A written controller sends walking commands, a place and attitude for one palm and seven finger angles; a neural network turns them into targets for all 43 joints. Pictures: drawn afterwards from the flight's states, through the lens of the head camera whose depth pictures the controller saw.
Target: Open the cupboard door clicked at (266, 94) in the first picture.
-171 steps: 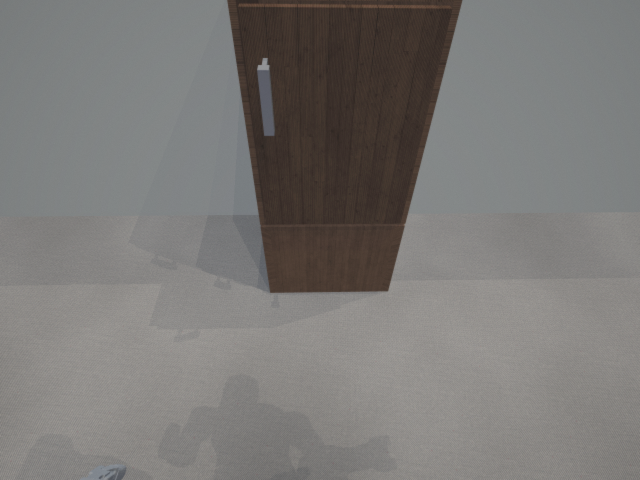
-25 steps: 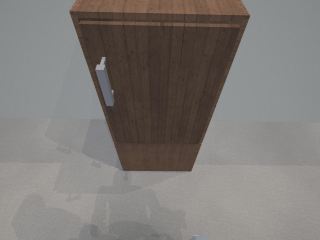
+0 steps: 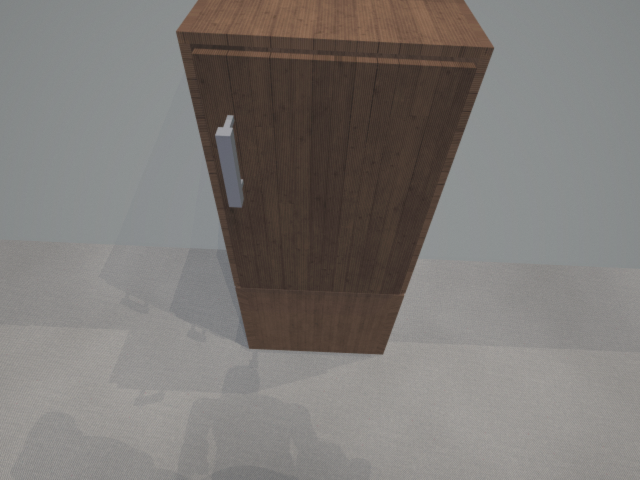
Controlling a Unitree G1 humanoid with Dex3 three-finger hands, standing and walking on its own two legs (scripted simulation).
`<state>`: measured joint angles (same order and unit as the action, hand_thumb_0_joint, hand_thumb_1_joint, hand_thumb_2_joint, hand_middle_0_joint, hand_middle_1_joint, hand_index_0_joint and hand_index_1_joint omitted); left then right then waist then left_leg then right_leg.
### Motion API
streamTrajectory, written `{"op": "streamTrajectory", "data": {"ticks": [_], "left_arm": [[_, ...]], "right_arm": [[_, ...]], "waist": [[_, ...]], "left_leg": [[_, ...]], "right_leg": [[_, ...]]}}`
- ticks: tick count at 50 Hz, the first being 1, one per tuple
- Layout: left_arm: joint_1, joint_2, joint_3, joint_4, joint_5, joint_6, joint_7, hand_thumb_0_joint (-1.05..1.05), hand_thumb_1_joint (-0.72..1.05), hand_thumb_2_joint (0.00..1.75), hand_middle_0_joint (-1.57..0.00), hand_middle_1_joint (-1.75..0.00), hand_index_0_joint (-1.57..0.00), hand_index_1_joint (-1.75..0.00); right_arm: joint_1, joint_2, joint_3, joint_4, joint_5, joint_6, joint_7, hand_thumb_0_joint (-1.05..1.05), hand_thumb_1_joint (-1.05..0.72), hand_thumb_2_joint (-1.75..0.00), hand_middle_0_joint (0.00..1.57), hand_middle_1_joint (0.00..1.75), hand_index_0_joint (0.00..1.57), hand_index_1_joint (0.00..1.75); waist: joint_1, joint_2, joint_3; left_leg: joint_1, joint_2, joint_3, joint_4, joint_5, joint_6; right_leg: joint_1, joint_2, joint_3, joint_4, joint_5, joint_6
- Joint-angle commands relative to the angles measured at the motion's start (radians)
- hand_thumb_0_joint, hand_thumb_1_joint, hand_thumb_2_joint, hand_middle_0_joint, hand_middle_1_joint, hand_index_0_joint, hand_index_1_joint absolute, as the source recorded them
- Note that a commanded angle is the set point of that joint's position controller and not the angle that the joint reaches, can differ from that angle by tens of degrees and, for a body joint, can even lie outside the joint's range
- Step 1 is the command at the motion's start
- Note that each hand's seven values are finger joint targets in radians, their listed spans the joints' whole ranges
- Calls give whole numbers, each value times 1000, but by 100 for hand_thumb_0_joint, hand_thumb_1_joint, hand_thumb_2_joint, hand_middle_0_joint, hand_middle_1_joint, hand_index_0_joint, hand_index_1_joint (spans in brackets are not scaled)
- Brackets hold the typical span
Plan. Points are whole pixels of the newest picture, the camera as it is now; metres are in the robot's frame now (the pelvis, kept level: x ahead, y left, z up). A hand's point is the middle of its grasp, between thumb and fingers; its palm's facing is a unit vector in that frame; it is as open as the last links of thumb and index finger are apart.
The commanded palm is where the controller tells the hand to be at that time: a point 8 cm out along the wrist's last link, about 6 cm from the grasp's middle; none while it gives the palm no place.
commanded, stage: come to a stop and stand still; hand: left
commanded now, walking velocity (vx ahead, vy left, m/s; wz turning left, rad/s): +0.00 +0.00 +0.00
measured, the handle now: (233, 162) +0.58 +0.20 +0.06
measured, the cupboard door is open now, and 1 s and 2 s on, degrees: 0 0 0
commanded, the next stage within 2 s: look again from close up in 0.36 s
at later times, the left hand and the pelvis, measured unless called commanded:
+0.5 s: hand out of the picture -0.02 +0.17 -0.17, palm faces +0.00 -0.98 -0.18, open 7.4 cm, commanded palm none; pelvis -0.02 +0.01 +0.01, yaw -1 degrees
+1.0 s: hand out of the picture -0.04 +0.19 -0.17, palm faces +0.02 -0.98 -0.20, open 7.4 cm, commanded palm none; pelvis -0.04 +0.02 +0.01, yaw +0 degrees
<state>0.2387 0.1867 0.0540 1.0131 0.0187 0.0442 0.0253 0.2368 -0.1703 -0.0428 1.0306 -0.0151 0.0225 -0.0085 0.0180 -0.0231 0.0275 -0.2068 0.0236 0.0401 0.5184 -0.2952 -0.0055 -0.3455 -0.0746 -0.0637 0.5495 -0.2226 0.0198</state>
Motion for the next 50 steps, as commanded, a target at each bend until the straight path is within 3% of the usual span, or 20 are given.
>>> {"op": "streamTrajectory", "data": {"ticks": [1, 2, 5, 7, 8, 9, 11, 15, 21, 22, 23, 24, 25, 26, 28, 31, 34, 36, 42, 50], "left_arm": [[3, 56, 11, -39, 9, -7, -3, 0, 90, 90, -20, -30, -20, -30], [41, 45, 6, -17, 9, -9, -6, 0, 90, 90, -20, -30, -20, -30], [61, 26, -12, 12, 2, -27, -7, 0, 90, 90, -20, -30, -20, -30], [102, 35, -19, 43, -3, -44, -1, 0, 90, 90, -20, -30, -20, -30], [119, 62, -21, 61, -3, -55, 5, 0, 90, 90, -20, -30, -20, -30], [110, 81, -22, 67, -5, -60, 8, 0, 90, 90, -20, -30, -20, -30], [99, 69, -25, 85, -7, -68, 10, 0, 90, 90, -20, -30, -20, -30], [79, 49, -31, 94, -7, -58, 11, 0, 90, 90, -20, -30, -20, -30], [97, 36, -33, 108, -6, -49, 12, 0, 90, 90, -20, -30, -20, -30], [100, 34, -34, 109, -6, -49, 12, 0, 90, 90, -20, -30, -20, -30], [178, 60, -49, 129, 7, -80, 50, 0, 90, 90, -20, -30, -20, -30], [142, 94, -46, 106, 5, -100, 41, 0, 90, 90, -20, -30, -20, -30], [140, 75, -46, 85, 1, -100, 35, 0, 90, 90, -20, -30, -20, -30], [122, 66, -48, 76, -4, -92, 30, 0, 90, 90, -20, -30, -20, -30], [106, 55, -50, 65, -4, -78, 22, 0, 90, 90, -20, -30, -20, -30], [101, 51, -49, 49, 1, -64, 16, 0, 90, 90, -20, -30, -20, -30], [117, 52, -45, 35, 5, -61, 12, 0, 90, 90, -20, -30, -20, -30], [128, 51, -44, 30, 5, -61, 11, 0, 90, 90, -20, -30, -20, -30], [132, 53, -41, 15, 3, -66, 9, 0, 90, 90, -20, -30, -20, -30], [126, 61, -42, 26, -1, -75, 8, 0, 90, 90, -20, -30, -20, -30]], "right_arm": [[-21, -131, -9, -50, -9, -27, -24, 0, -90, -90, 20, 30, 20, 30], [-43, -122, -5, -46, -7, -28, -29, 0, -90, -90, 20, 30, 20, 30], [6, -112, 0, -11, -5, -35, -33, 0, -90, -90, 20, 30, 20, 30], [51, -101, 3, 17, 3, -43, -36, 0, -90, -90, 20, 30, 20, 30], [67, -78, 5, 27, 11, -49, -34, 0, -90, -90, 20, 30, 20, 30], [81, -66, 6, 30, 16, -51, -31, 0, -90, -90, 20, 30, 20, 30], [82, -68, 8, 48, 11, -44, -32, 0, -90, -90, 20, 30, 20, 30], [84, -61, 19, 79, 10, -44, -31, 0, -90, -90, 20, 30, 20, 30], [97, -51, 22, 95, 5, -39, -30, 0, -90, -90, 20, 30, 20, 30], [104, -50, 22, 97, 5, -40, -30, 0, -90, -90, 20, 30, 20, 30], [4, -93, 29, 17, 11, -56, -13, 0, -90, -90, 20, 30, 20, 30], [26, -69, 37, -16, 10, -54, -6, 0, -90, -90, 20, 30, 20, 30], [118, -38, 34, -3, -2, -66, -9, 0, -90, -90, 20, 30, 20, 30], [131, -50, 33, 1, -1, -68, -16, 0, -90, -90, 20, 30, 20, 30], [110, -62, 29, -10, 3, -58, -19, 0, -90, -90, 20, 30, 20, 30], [104, -80, 25, -33, -3, -49, -14, 0, -90, -90, 20, 30, 20, 30], [97, -92, 19, -42, -5, -48, -12, 0, -90, -90, 20, 30, 20, 30], [97, -95, 18, -46, -4, -48, -11, 0, -90, -90, 20, 30, 20, 30], [109, -92, 19, -35, -4, -48, -11, 0, -90, -90, 20, 30, 20, 30], [120, -80, 28, 0, 1, -54, -12, 0, -90, -90, 20, 30, 20, 30]], "waist": [[13, 255, 94], [28, 239, 79], [15, 151, 38], [16, 109, -22], [4, 43, -40], [-11, 33, -51], [-22, -97, -76], [-21, -2, 9], [-15, 16, 73], [-15, 27, 66], [24, 23, 100], [-28, 47, 65], [-40, 71, -72], [-37, 82, -125], [-29, 39, -35], [-24, 41, 87], [-16, 66, 95], [-12, 36, 82], [-20, -4, 63], [-27, 5, 39]], "left_leg": [[-242, 219, -266, -409, -210, 125], [-195, 197, -216, -376, -117, 126], [-30, 173, -149, -264, 169, 127], [31, 135, -117, -154, 337, 95], [16, 101, -85, -116, 317, 59], [14, 85, -77, -124, 288, 40], [68, 81, -50, -121, 270, 17], [43, 87, -60, -182, 188, 23], [-7, 77, -72, -226, 32, 25], [-9, 78, -74, -232, 31, 26], [-77, 88, -30, -25, 145, 0], [-56, 54, -35, -65, 127, -4], [-9, 49, -49, -71, 131, 12], [4, 68, -66, -68, 189, 24], [-46, 79, -89, -105, 111, 32], [-154, 77, -125, -181, -80, 38], [-185, 80, -148, -226, -160, 44], [-190, 80, -150, -235, -185, 47], [-145, 67, -130, -212, -128, 45], [-78, 61, -91, -177, -1, 34]], "right_leg": [[50, 28, 36, 190, -144, -4], [36, 25, 45, 219, -138, -7], [35, 22, 37, 63, -132, -1], [143, 13, 59, -162, 64, -2], [201, -33, 119, -191, 193, -20], [226, -76, 139, -184, 292, -37], [204, -69, 138, -159, 346, -53], [149, -37, 122, -201, 134, -38], [111, -23, 123, -234, -17, -32], [116, -23, 121, -231, -7, -33], [109, -70, 136, -186, 243, -39], [122, -95, 133, -159, 347, -59], [179, -78, 132, -86, 312, -70], [202, -60, 110, -75, 224, -68], [142, -35, 103, -111, 20, -58], [88, -13, 92, -115, -95, -54], [95, -3, 83, -97, -86, -53], [105, -4, 82, -103, -91, -49], [79, -18, 110, -144, -112, -51], [77, -30, 133, -178, -62, -53]]}}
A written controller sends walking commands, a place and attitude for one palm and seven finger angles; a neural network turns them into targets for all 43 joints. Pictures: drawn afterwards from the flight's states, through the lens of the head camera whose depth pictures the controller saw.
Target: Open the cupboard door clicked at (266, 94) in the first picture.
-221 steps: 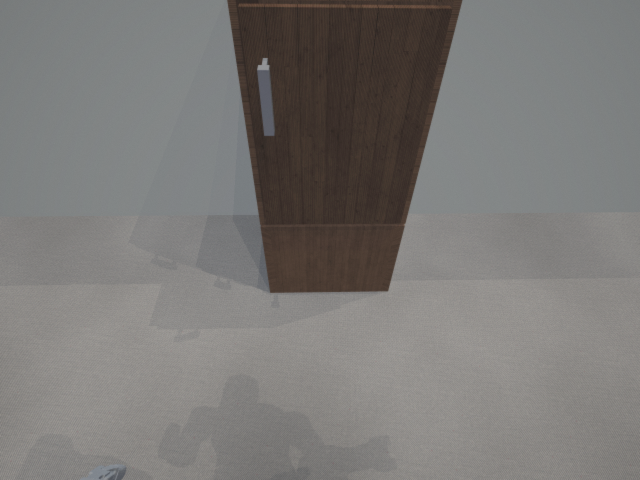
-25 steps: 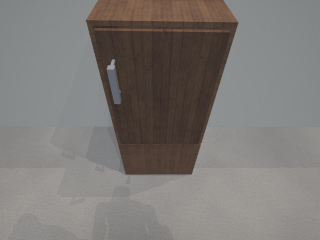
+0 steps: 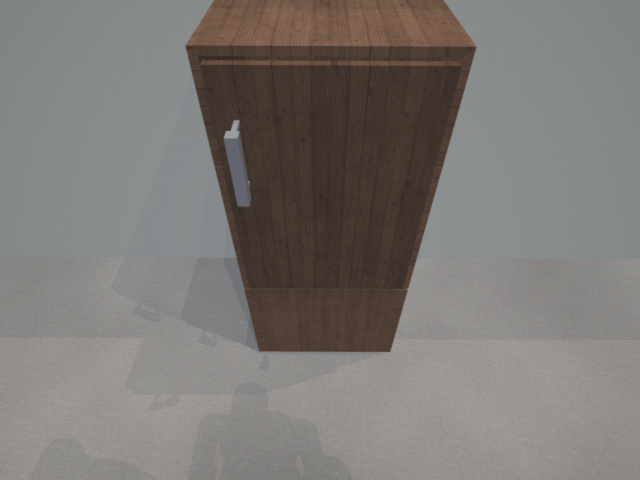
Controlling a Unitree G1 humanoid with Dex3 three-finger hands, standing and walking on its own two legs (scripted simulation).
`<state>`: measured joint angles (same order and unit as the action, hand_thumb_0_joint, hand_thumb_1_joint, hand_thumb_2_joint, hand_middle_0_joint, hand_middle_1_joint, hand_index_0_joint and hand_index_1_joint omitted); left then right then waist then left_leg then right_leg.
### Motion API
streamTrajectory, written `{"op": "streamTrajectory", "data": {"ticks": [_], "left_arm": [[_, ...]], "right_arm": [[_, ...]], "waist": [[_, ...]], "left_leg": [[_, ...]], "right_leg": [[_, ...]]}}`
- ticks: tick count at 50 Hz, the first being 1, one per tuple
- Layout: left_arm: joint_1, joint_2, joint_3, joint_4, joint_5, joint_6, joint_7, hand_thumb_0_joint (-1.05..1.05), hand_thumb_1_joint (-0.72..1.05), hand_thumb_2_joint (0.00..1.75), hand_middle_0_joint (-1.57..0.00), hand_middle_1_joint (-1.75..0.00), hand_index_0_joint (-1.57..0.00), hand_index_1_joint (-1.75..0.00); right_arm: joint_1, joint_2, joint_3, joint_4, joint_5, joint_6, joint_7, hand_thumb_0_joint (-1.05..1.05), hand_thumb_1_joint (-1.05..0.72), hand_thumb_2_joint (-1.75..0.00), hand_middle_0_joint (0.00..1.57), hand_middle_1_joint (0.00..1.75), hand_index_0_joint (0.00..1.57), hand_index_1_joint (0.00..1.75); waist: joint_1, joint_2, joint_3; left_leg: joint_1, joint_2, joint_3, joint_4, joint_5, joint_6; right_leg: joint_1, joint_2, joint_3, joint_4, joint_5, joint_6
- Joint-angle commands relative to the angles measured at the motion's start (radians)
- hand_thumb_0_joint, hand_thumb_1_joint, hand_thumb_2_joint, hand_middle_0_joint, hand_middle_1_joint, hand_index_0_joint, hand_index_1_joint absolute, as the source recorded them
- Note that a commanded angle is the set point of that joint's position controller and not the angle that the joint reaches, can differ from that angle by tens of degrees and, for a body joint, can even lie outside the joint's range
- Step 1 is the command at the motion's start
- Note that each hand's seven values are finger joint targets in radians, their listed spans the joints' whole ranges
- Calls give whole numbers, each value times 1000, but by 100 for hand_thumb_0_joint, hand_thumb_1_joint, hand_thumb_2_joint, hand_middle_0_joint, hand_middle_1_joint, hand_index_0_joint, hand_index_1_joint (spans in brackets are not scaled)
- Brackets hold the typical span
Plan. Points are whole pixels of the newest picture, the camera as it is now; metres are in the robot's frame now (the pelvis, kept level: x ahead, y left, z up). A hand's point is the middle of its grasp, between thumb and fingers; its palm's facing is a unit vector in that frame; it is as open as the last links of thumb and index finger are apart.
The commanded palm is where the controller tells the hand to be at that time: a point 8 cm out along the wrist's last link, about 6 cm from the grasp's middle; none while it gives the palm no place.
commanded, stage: shuffle to correct the standing spot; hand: left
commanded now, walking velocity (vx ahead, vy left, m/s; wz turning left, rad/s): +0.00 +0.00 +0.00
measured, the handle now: (240, 164) +0.62 +0.18 +0.05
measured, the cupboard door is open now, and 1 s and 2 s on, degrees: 0 0 0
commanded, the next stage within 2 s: come to a stop and stand still in 0.32 s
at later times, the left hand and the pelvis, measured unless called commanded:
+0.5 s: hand out of the picture +0.03 +0.15 -0.19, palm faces +0.06 -0.99 -0.16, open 7.4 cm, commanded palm none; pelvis +0.06 -0.01 -0.01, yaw +0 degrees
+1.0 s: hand out of the picture +0.09 +0.20 -0.17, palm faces +0.00 -0.97 -0.26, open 7.4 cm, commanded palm none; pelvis +0.02 +0.00 -0.01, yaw -2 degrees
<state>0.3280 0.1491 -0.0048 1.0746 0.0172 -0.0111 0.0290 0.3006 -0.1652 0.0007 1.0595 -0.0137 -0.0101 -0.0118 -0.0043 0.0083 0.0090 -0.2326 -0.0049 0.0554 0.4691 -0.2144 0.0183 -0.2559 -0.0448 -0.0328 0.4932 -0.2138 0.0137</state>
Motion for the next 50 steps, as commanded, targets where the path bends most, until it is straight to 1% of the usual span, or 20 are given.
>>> {"op": "streamTrajectory", "data": {"ticks": [1, 3, 8, 15, 21, 24, 26, 27, 29, 32, 35, 40, 41, 42, 43, 45, 46, 47, 48, 50], "left_arm": [[36, 98, 17, -33, -1, -21, 5, 0, 90, 90, -20, -30, -20, -30], [52, 92, 18, -18, 2, -21, 2, 0, 90, 90, -20, -30, -20, -30], [74, 92, 32, -23, 7, -11, -8, 0, 90, 90, -20, -30, -20, -30], [97, 65, 41, -29, 9, -24, -17, 0, 90, 90, -20, -30, -20, -30], [150, 62, 49, -5, 9, -42, -16, 0, 90, 90, -20, -30, -20, -30], [195, 92, 58, 25, 5, -42, -1, 0, 90, 90, -20, -30, -20, -30], [160, 85, 50, 22, 2, -38, 10, 0, 90, 90, -20, -30, -20, -30], [134, 78, 44, 14, -1, -36, 13, 0, 90, 90, -20, -30, -20, -30], [102, 81, 41, -5, -6, -31, 24, 0, 90, 90, -20, -30, -20, -30], [68, 77, 47, -33, -4, -11, 30, 0, 90, 90, -20, -30, -20, -30], [44, 76, 53, -53, 1, -1, 27, 0, 90, 90, -20, -30, -20, -30], [43, 92, 54, -79, 3, 1, 19, 0, 90, 90, -20, -30, -20, -30], [102, 154, 56, -46, 4, -12, 54, 0, 90, 90, -20, -30, -20, -30], [77, 183, 64, -104, 9, -25, 49, 0, 90, 90, -20, -30, -20, -30], [40, 183, 54, -115, 7, -27, 43, 0, 90, 90, -20, -30, -20, -30], [-23, 165, 46, -134, -2, -24, 36, 0, 90, 90, -20, -30, -20, -30], [-36, 153, 40, -141, -4, -12, 32, 0, 90, 90, -20, -30, -20, -30], [-42, 142, 33, -140, -3, -1, 29, 0, 90, 90, -20, -30, -20, -30], [-41, 131, 28, -136, -1, 6, 25, 0, 90, 90, -20, -30, -20, -30], [-45, 131, 20, -128, 2, 8, 14, 0, 90, 90, -20, -30, -20, -30]], "right_arm": [[56, -82, -14, -25, 0, -24, -9, 0, -90, -90, 20, 30, 20, 30], [61, -76, -12, -10, -4, -23, -8, 0, -90, -90, 20, 30, 20, 30], [56, -75, -19, -10, -13, -14, -5, 0, -90, -90, 20, 30, 20, 30], [96, -78, -28, -9, -9, -32, -8, 0, -90, -90, 20, 30, 20, 30], [92, -61, -29, -4, -3, -53, -14, 0, -90, -90, 20, 30, 20, 30], [74, -8, -14, -11, -1, -52, -20, 0, -90, -90, 20, 30, 20, 30], [83, 2, -7, 11, 5, -45, -27, 0, -90, -90, 20, 30, 20, 30], [104, -11, -9, 27, 8, -45, -31, 0, -90, -90, 20, 30, 20, 30], [116, -55, -23, 37, 11, -42, -44, 0, -90, -90, 20, 30, 20, 30], [90, -77, -38, 24, 12, -24, -49, 0, -90, -90, 20, 30, 20, 30], [59, -82, -50, -1, 7, -14, -48, 0, -90, -90, 20, 30, 20, 30], [16, -71, -53, -41, 2, -9, -41, 0, -90, -90, 20, 30, 20, 30], [-73, -147, -68, -107, 19, -14, -30, 0, -90, -90, 20, 30, 20, 30], [-7, -79, -57, -145, 10, -10, -15, 0, -90, -90, 20, 30, 20, 30], [-25, -60, -48, -153, 15, -7, -12, 0, -90, -90, 20, 30, 20, 30], [6, -67, -45, -136, 7, -8, -5, 0, -90, -90, 20, 30, 20, 30], [-6, -99, -48, -134, -1, -13, -6, 0, -90, -90, 20, 30, 20, 30], [-27, -112, -45, -138, -3, -12, -10, 0, -90, -90, 20, 30, 20, 30], [-44, -120, -43, -147, -2, -10, -13, 0, -90, -90, 20, 30, 20, 30], [-62, -121, -37, -157, -3, -8, -9, 0, -90, -90, 20, 30, 20, 30]], "waist": [[-3, -23, 48], [1, -42, 34], [7, -16, 130], [4, 33, 129], [24, -19, 68], [26, -155, 40], [4, -103, 15], [-5, -44, -9], [-5, 36, -26], [-2, 58, -25], [1, 41, 8], [8, -31, -39], [32, -78, -44], [1, -130, -119], [-1, -144, -143], [-25, -1, -142], [-12, 118, -94], [2, 160, -30], [12, 128, 22], [17, 27, 86]], "left_leg": [[-47, 90, -105, -125, -57, 10], [-48, 87, -97, -114, -149, 10], [-127, 78, -102, -94, -321, 20], [-105, 121, -143, -109, -302, 50], [-95, 111, -82, 15, -31, 55], [-150, 34, 27, 155, 29, 4], [-51, 55, 8, 77, 120, -13], [21, 80, -10, 35, 339, -13], [121, 123, -24, 65, 727, 1], [181, 157, -44, 49, 848, 20], [166, 160, -42, 31, 787, 35], [91, 126, -25, 23, 448, 18], [80, 146, 27, 224, 468, -22], [-59, 76, -16, 205, -12, -13], [-84, 56, -12, 141, -181, -9], [50, 80, -33, -1, 79, 6], [77, 133, -74, 2, 274, 23], [45, 169, -104, -30, 324, 44], [-1, 177, -120, -57, 255, 58], [-61, 149, -116, -95, 28, 50]], "right_leg": [[0, -61, 99, -119, -47, -47], [13, -58, 95, -116, -145, -51], [-62, -53, 121, -121, -350, -75], [-65, -22, 76, -32, -244, -86], [48, -41, 81, 10, -1, -96], [168, -140, 178, -28, 412, -127], [160, -138, 129, 26, 719, -113], [149, -96, 73, 73, 763, -77], [106, -62, 43, 80, 640, -39], [47, -43, 15, 79, 408, -20], [28, -37, 17, 78, 356, -17], [88, -73, 67, 51, 480, -40], [52, -114, 100, -23, 790, -14], [199, -178, 188, 35, 854, -84], [231, -192, 184, 49, 831, -121], [141, -120, 107, 90, 546, -94], [65, -66, 67, 92, 302, -64], [32, -25, 34, 76, 95, -45], [23, -4, 27, 49, -25, -38], [3, -11, 52, -10, -69, -39]]}}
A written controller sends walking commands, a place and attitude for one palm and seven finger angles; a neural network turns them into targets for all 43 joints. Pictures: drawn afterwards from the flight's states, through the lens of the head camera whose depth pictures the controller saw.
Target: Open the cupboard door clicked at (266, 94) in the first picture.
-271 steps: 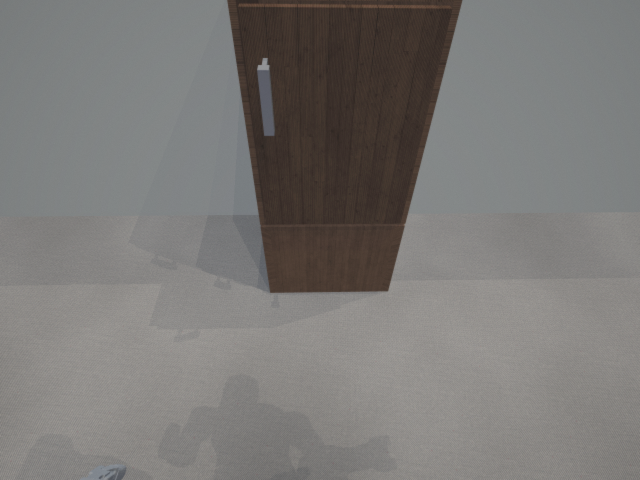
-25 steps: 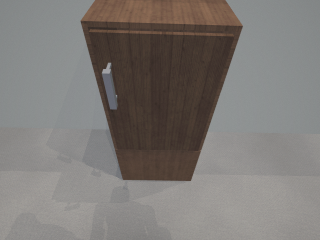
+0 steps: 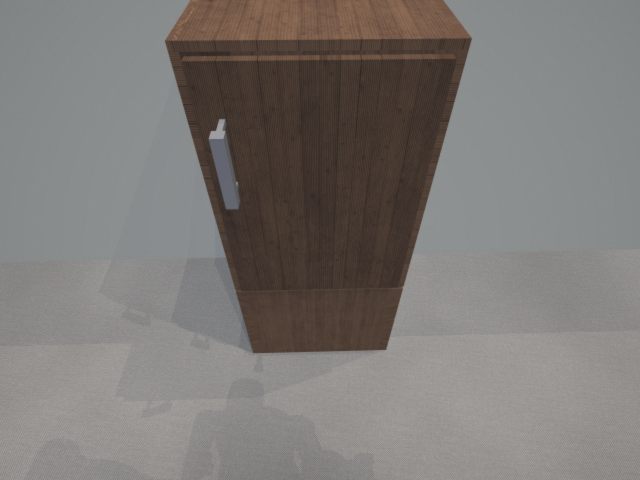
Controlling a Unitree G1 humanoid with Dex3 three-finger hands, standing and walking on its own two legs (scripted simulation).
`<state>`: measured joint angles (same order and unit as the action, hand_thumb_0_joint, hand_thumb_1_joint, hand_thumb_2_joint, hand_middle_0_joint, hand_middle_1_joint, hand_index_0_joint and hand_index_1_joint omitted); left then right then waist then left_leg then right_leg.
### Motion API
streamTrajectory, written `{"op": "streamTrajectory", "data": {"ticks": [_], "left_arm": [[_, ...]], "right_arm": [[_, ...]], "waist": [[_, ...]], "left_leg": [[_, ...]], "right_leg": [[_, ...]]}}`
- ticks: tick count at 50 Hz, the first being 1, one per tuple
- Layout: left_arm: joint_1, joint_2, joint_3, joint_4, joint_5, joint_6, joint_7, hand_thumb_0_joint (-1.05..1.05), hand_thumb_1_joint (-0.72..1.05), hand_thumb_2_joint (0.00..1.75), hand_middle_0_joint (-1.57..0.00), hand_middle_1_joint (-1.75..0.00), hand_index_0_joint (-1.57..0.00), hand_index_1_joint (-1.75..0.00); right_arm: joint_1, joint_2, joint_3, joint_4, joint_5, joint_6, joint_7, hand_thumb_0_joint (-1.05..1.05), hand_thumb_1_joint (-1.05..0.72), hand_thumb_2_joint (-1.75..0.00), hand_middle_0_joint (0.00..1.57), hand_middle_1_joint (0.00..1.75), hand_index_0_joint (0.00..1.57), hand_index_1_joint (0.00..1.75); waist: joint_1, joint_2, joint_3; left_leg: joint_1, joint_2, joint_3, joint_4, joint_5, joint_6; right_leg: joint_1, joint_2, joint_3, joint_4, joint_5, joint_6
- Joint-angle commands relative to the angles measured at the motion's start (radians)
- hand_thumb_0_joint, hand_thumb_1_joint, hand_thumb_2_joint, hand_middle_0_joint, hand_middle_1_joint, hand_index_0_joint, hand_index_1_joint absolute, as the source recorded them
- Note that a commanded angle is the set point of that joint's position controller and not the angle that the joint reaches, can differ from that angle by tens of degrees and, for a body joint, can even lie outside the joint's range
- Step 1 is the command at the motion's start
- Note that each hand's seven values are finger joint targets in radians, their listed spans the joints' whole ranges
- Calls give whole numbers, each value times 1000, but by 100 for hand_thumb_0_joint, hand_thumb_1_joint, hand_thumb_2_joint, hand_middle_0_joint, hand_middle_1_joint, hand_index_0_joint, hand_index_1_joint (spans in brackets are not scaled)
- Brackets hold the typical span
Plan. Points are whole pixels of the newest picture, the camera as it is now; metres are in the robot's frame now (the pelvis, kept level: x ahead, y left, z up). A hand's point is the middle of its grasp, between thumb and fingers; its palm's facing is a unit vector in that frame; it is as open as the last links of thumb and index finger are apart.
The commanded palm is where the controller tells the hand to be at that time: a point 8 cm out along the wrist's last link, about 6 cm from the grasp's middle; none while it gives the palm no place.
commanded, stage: come to a stop and stand still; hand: left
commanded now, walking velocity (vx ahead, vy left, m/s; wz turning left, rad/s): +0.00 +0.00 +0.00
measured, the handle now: (227, 165) +0.59 +0.20 +0.06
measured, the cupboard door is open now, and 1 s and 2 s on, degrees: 0 0 0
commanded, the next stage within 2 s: look again from close up in 0.44 s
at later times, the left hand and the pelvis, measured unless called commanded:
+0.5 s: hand out of the picture -0.05 +0.17 -0.16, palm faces +0.01 -0.98 -0.19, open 7.4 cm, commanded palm none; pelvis -0.04 +0.00 +0.01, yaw +0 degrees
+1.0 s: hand out of the picture +0.02 +0.17 -0.16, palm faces +0.01 -0.98 -0.20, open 7.4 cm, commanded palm none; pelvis +0.00 -0.01 +0.01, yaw +0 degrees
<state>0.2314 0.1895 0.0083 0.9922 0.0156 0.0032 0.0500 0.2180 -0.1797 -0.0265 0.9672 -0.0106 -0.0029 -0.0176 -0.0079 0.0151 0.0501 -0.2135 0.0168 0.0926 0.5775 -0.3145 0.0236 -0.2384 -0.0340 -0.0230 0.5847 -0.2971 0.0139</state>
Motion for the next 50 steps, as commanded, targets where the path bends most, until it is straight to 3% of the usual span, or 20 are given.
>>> {"op": "streamTrajectory", "data": {"ticks": [1, 3, 6, 11, 19, 22, 29, 32, 35, 42, 50], "left_arm": [[42, 93, 5, -46, 4, -6, -11, 0, 90, 90, -20, -30, -20, -30], [37, 107, 3, -53, 6, -3, -17, 0, 90, 90, -20, -30, -20, -30], [57, 115, 8, -52, 9, -3, -20, 0, 90, 90, -20, -30, -20, -30], [83, 107, 10, -42, 6, -8, -24, 0, 90, 90, -20, -30, -20, -30], [107, 84, 7, 11, 5, -15, -26, 0, 90, 90, -20, -30, -20, -30], [121, 74, 5, 32, 2, -21, -26, 0, 90, 90, -20, -30, -20, -30], [123, 66, 2, 66, 2, -25, -23, 0, 90, 90, -20, -30, -20, -30], [131, 55, 1, 76, 2, -27, -23, 0, 90, 90, -20, -30, -20, -30], [127, 53, 0, 81, 1, -34, -20, 0, 90, 90, -20, -30, -20, -30], [108, 62, 2, 84, 0, -38, -18, 0, 90, 90, -20, -30, -20, -30], [78, 92, 8, 79, 1, -39, -20, 0, 90, 90, -20, -30, -20, -30]], "right_arm": [[23, -109, -9, -65, -6, -13, 0, 0, -90, -90, 20, 30, 20, 30], [35, -116, -10, -58, -11, -8, 6, 0, -90, -90, 20, 30, 20, 30], [58, -124, -10, -49, -16, -6, 10, 0, -90, -90, 20, 30, 20, 30], [87, -122, -4, -26, -15, -10, 8, 0, -90, -90, 20, 30, 20, 30], [128, -96, 1, 38, -11, -14, 3, 0, -90, -90, 20, 30, 20, 30], [146, -84, 3, 58, -9, -18, 1, 0, -90, -90, 20, 30, 20, 30], [165, -67, 7, 95, -7, -23, -2, 0, -90, -90, 20, 30, 20, 30], [164, -64, 8, 100, -6, -29, -5, 0, -90, -90, 20, 30, 20, 30], [160, -63, 9, 102, -3, -36, -6, 0, -90, -90, 20, 30, 20, 30], [135, -63, 9, 110, -1, -43, -11, 0, -90, -90, 20, 30, 20, 30], [94, -89, 7, 109, -2, -45, -13, 0, -90, -90, 20, 30, 20, 30]], "waist": [[15, -15, 62], [7, -14, 105], [7, -36, 84], [8, -34, 30], [5, -15, 35], [5, -45, 18], [2, -15, 50], [7, -2, 39], [8, -31, 11], [7, -21, -9], [9, -23, -28]], "left_leg": [[-93, 112, -148, -227, -5, 36], [-130, 92, -152, -275, -188, 25], [-136, 86, -152, -285, -242, 28], [-127, 83, -151, -277, -218, 29], [-132, 83, -156, -273, -208, 24], [-116, 75, -145, -244, -154, 21], [-106, 80, -154, -251, -135, 17], [-106, 88, -160, -265, -115, 19], [-73, 87, -148, -247, -27, 18], [-16, 92, -127, -225, 124, 15], [32, 96, -114, -212, 202, 15]], "right_leg": [[-36, -28, 62, -132, -25, -41], [-85, -32, 83, -170, -138, -45], [-100, -30, 90, -187, -206, -43], [-86, -30, 105, -193, -201, -45], [-95, -34, 123, -204, -202, -53], [-90, -47, 145, -215, -192, -59], [-109, -48, 137, -214, -158, -60], [-82, -48, 125, -199, -91, -58], [-51, -54, 121, -195, -10, -56], [-20, -56, 117, -179, 126, -53], [5, -64, 118, -168, 214, -54]]}}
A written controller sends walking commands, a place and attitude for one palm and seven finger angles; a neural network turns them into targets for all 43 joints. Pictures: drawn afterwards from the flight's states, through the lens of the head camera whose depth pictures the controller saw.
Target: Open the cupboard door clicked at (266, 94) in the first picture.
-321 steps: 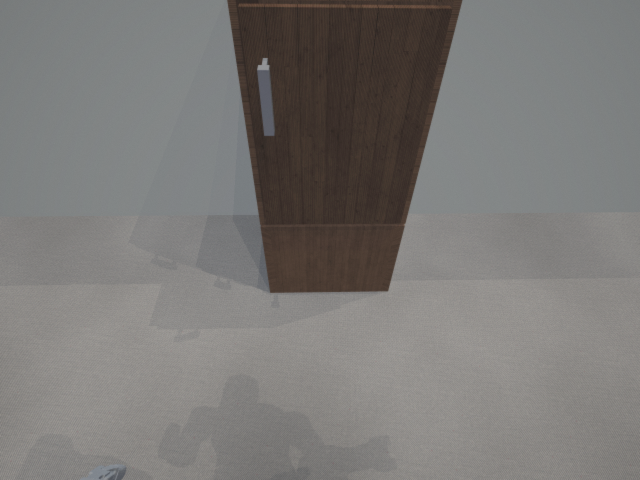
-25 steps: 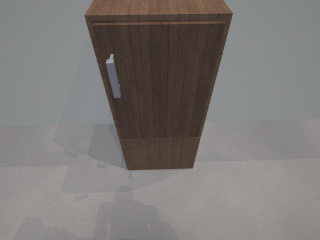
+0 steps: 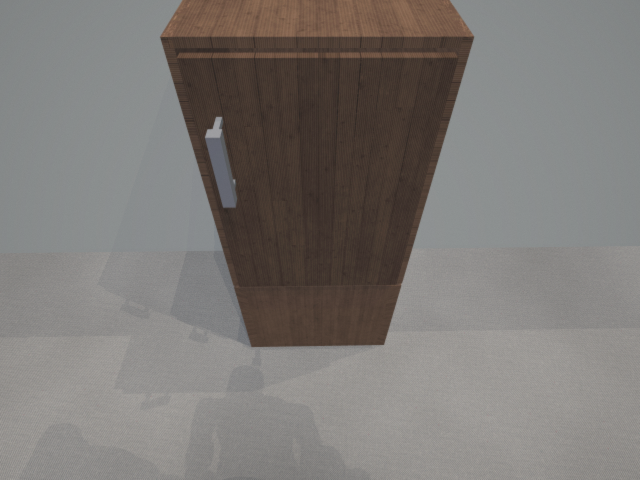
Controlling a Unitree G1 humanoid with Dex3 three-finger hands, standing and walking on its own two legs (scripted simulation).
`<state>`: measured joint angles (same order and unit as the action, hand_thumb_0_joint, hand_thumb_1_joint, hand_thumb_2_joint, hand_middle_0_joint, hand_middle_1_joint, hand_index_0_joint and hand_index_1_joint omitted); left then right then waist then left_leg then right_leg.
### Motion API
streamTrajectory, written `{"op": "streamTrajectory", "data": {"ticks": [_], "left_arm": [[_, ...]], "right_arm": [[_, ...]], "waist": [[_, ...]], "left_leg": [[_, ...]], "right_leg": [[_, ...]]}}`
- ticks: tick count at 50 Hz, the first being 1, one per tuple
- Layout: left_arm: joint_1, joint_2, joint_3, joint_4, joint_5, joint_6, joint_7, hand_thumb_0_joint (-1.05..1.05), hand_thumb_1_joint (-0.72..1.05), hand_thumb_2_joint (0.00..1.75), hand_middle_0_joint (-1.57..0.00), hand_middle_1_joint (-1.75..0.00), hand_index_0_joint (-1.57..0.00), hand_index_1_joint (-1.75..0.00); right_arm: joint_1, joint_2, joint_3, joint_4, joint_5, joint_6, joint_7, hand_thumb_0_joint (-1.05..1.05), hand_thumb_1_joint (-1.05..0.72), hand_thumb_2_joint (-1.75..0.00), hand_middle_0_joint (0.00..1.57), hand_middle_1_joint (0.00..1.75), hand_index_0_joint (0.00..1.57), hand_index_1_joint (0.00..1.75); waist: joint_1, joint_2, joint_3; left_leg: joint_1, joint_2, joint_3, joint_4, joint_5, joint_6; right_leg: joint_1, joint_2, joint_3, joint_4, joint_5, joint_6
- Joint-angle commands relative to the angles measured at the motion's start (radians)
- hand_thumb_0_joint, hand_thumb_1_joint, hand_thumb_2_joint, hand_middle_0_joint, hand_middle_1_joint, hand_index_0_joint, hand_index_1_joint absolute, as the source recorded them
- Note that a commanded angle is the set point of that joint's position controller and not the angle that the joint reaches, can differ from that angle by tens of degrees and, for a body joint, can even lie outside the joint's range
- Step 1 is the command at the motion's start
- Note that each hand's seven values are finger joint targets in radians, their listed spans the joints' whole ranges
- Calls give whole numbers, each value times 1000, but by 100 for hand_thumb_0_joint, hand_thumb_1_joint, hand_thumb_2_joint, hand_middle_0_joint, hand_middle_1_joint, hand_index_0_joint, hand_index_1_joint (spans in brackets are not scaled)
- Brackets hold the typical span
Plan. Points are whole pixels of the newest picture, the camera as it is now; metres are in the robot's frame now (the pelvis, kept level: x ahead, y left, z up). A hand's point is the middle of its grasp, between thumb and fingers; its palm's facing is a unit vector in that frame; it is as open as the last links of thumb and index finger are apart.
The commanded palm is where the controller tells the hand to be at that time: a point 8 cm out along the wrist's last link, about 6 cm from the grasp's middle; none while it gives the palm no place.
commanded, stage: look again from close up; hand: left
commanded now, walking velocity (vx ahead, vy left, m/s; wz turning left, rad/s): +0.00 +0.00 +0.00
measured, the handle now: (224, 163) +0.59 +0.20 +0.05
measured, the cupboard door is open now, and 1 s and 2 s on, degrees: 0 0 0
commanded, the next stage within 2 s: shuffle to correct the standing spot in 0.02 s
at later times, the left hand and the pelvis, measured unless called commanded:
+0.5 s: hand out of the picture +0.04 +0.16 -0.19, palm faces +0.07 -0.98 -0.17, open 7.4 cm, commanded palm none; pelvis +0.06 +0.00 -0.01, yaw +2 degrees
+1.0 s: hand out of the picture +0.07 +0.20 -0.17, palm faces +0.05 -0.97 -0.24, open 7.4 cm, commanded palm none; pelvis +0.00 +0.00 -0.01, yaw +2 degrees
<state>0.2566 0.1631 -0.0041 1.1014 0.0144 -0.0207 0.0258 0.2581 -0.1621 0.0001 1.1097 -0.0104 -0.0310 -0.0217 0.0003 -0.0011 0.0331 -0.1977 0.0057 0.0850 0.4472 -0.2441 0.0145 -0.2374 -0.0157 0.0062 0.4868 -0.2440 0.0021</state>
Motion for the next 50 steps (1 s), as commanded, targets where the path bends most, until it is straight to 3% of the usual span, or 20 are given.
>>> {"op": "streamTrajectory", "data": {"ticks": [1, 6, 8, 11, 14, 16, 18, 21, 24, 29, 37, 38, 39, 40, 42, 43, 44, 45, 47, 50], "left_arm": [[47, 122, 21, -30, 1, -15, 4, 0, 90, 90, -20, -30, -20, -30], [25, 140, 25, -35, 1, -15, 3, 0, 90, 90, -20, -30, -20, -30], [50, 107, 20, -26, 4, -6, 2, 0, 90, 90, -20, -30, -20, -30], [62, 113, 25, -35, 9, 0, -8, 0, 90, 90, -20, -30, -20, -30], [78, 120, 32, -41, 10, -3, -14, 0, 90, 90, -20, -30, -20, -30], [100, 125, 38, -39, 8, -9, -14, 0, 90, 90, -20, -30, -20, -30], [111, 124, 42, -32, 5, -14, -9, 0, 90, 90, -20, -30, -20, -30], [103, 104, 39, -36, 1, -16, 6, 0, 90, 90, -20, -30, -20, -30], [88, 113, 43, -46, -7, -11, 23, 0, 90, 90, -20, -30, -20, -30], [78, 93, 46, -68, -3, 6, 32, 0, 90, 90, -20, -30, -20, -30], [87, 123, 52, -91, 2, 4, 26, 0, 90, 90, -20, -30, -20, -30], [165, 157, 55, -74, 6, -8, 57, 0, 90, 90, -20, -30, -20, -30], [155, 207, 68, -99, 19, -26, 56, 0, 90, 90, -20, -30, -20, -30], [149, 187, 63, -126, 24, -31, 56, 0, 90, 90, -20, -30, -20, -30], [89, 174, 45, -167, 9, -22, 50, 0, 90, 90, -20, -30, -20, -30], [35, 188, 45, -180, -5, -16, 44, 0, 90, 90, -20, -30, -20, -30], [1, 192, 47, -200, -5, -7, 37, 0, 90, 90, -20, -30, -20, -30], [11, 166, 49, -207, -3, 6, 38, 0, 90, 90, -20, -30, -20, -30], [18, 156, 37, -194, 10, 16, 31, 0, 90, 90, -20, -30, -20, -30], [3, 174, 33, -197, 6, 9, 15, 0, 90, 90, -20, -30, -20, -30]], "right_arm": [[49, -109, -21, -34, -3, -16, -9, 0, -90, -90, 20, 30, 20, 30], [28, -124, -20, -32, -3, -16, -9, 0, -90, -90, 20, 30, 20, 30], [49, -95, -13, -22, -8, -9, -4, 0, -90, -90, 20, 30, 20, 30], [42, -101, -17, -31, -14, 0, 3, 0, -90, -90, 20, 30, 20, 30], [55, -87, -18, -42, -15, 0, 5, 0, -90, -90, 20, 30, 20, 30], [62, -80, -15, -45, -15, -8, 4, 0, -90, -90, 20, 30, 20, 30], [68, -67, -10, -42, -12, -14, -1, 0, -90, -90, 20, 30, 20, 30], [111, -78, -10, -17, -5, -20, -17, 0, -90, -90, 20, 30, 20, 30], [109, -101, -24, -20, 5, -12, -34, 0, -90, -90, 20, 30, 20, 30], [93, -99, -44, -42, 4, 3, -41, 0, -90, -90, 20, 30, 20, 30], [48, -79, -46, -75, 0, 9, -32, 0, -90, -90, 20, 30, 20, 30], [-45, -151, -64, -156, 17, 11, -15, 0, -90, -90, 20, 30, 20, 30], [-48, -110, -50, -216, 12, 13, -1, 0, -90, -90, 20, 30, 20, 30], [-27, -63, -49, -223, 7, 3, 0, 0, -90, -90, 20, 30, 20, 30], [-9, -71, -47, -204, 9, 10, -3, 0, -90, -90, 20, 30, 20, 30], [28, -101, -51, -184, 6, 12, -2, 0, -90, -90, 20, 30, 20, 30], [30, -151, -61, -184, -2, 8, -2, 0, -90, -90, 20, 30, 20, 30], [-11, -175, -56, -202, -7, 12, -3, 0, -90, -90, 20, 30, 20, 30], [-74, -165, -46, -219, -6, 13, 1, 0, -90, -90, 20, 30, 20, 30], [-55, -171, -44, -220, -10, 12, 6, 0, -90, -90, 20, 30, 20, 30]], "waist": [[1, -8, -10], [2, -16, -14], [2, -29, -22], [8, -18, 59], [8, -38, 93], [10, -60, 67], [9, -75, 41], [-5, 27, -30], [-4, 83, -43], [-3, 58, -53], [7, -42, -113], [34, -127, -99], [25, -171, -98], [12, -246, -195], [-14, -152, -211], [-43, -76, -195], [-35, 33, -156], [-4, 76, -80], [11, 74, 84], [-5, 36, 65]], "left_leg": [[18, 107, -104, -81, 132, 22], [27, 108, -104, -82, 153, 20], [16, 101, -102, -74, 31, 22], [-51, 95, -124, -71, -147, 37], [-98, 78, -117, -25, -157, 42], [-104, 59, -86, 48, -69, 38], [-92, 47, -60, 95, 56, 24], [44, 95, -92, 80, 476, 21], [117, 124, -104, 86, 835, 26], [165, 149, -113, 57, 878, 46], [53, 96, -72, 57, 427, 11], [1, 98, -19, 269, 336, -19], [-197, 14, -8, 338, -6, -24], [-276, 5, -41, 282, -222, 1], [-116, -27, -18, 110, -60, 5], [9, 4, -41, 39, 111, 15], [71, 85, -102, 54, 323, 40], [-8, 153, -170, 36, 351, 76], [-122, 125, -196, -13, 171, 72], [-107, 96, -187, -66, -64, 48]], "right_leg": [[5, -82, 89, -71, 166, -44], [21, -86, 88, -72, 190, -44], [27, -77, 73, -61, 38, -45], [-29, -74, 71, -76, -179, -53], [-29, -85, 84, -89, -222, -69], [7, -102, 101, -80, -146, -83], [47, -122, 105, -54, 71, -90], [60, -89, 13, 82, 456, -59], [50, -80, -9, 93, 496, -29], [15, -69, -17, 97, 376, -14], [121, -134, 43, 56, 595, -49], [92, -160, 99, -21, 923, 4], [281, -234, 149, 28, 1230, -46], [386, -269, 154, 105, 1380, -105], [295, -204, 68, 158, 1144, -101], [182, -174, 52, 154, 863, -83], [71, -116, 22, 132, 519, -57], [28, -74, 1, 54, 183, -37], [-22, -50, 18, -24, -21, -39], [-48, -66, 47, -80, -124, -50]]}}
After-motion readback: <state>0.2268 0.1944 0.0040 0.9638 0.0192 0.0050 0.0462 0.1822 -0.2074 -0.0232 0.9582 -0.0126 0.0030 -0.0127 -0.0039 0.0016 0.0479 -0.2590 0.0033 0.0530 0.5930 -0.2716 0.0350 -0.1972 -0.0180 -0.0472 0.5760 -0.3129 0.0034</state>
